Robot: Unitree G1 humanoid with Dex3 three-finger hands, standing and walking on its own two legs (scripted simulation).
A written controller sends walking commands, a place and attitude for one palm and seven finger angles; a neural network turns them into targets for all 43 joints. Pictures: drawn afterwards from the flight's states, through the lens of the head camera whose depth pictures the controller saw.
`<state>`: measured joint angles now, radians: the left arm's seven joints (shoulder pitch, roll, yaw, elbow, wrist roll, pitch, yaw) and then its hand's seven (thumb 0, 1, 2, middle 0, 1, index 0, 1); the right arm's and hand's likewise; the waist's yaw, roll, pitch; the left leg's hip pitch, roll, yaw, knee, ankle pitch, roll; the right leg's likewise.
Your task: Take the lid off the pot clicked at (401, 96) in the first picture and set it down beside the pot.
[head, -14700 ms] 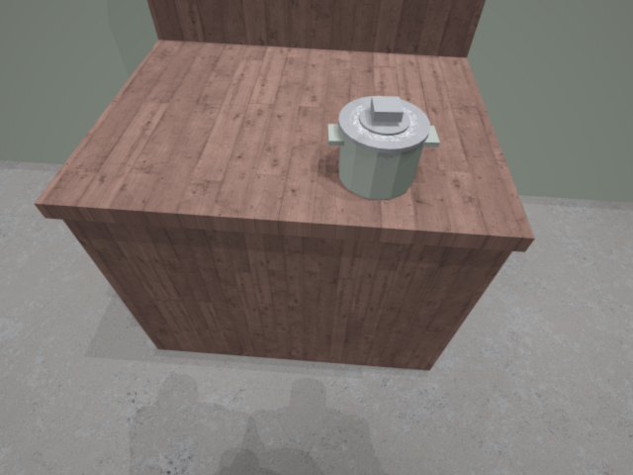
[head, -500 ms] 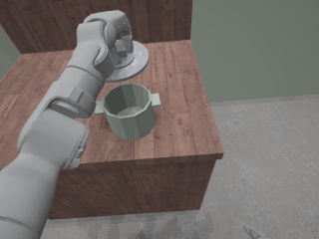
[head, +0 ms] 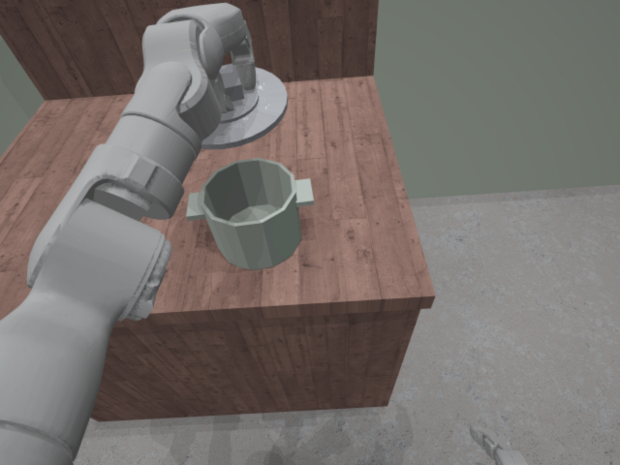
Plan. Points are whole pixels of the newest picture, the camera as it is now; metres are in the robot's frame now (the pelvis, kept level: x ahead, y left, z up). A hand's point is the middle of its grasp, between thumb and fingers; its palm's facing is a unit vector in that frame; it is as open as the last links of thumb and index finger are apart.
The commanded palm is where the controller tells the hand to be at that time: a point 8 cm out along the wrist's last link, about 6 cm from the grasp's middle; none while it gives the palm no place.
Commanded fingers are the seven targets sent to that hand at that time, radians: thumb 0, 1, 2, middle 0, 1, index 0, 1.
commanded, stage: move the lid sideways beside the pot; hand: left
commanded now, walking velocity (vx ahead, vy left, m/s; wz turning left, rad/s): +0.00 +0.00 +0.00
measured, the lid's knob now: (219, 85) +0.51 +0.10 +0.24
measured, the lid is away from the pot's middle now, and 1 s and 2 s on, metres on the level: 0.01 0.13 0.24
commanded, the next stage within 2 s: none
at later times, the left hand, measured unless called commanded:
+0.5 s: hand (153, 90) +0.46 +0.16 +0.26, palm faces -0.17 -0.05 -0.98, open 7.3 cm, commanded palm +0.45 +0.17 +0.32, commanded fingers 0.00 0.43 1.16 -0.80 -0.99 -0.83 -1.01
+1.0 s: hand (107, 94) +0.47 +0.22 +0.26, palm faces -0.21 -0.04 -0.98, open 7.3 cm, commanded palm +0.46 +0.22 +0.32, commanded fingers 0.00 0.43 1.16 -0.80 -0.99 -0.83 -1.01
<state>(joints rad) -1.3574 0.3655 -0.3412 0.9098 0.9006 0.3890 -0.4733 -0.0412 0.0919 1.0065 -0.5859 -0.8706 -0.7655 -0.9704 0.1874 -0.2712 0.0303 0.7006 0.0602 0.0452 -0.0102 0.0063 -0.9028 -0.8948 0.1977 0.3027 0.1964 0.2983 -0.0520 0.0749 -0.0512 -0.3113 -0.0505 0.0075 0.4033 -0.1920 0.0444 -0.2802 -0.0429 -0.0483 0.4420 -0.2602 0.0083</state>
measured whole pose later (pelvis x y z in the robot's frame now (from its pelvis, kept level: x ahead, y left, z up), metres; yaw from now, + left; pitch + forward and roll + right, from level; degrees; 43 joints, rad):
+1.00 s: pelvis -0.01 +0.02 +0.00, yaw +0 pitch +6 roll -1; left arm -1.29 0.62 -0.25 0.89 0.95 0.25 -0.55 -0.04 0.10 1.01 -0.58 -0.87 -0.77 -0.97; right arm 0.25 -0.29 0.02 0.69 0.07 0.10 -0.02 0.01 -0.90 -0.89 0.20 0.30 0.20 0.30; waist -0.07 0.05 -0.03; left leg -0.33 -0.05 0.01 0.43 -0.19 0.06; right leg -0.27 -0.04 -0.05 0.41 -0.23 0.02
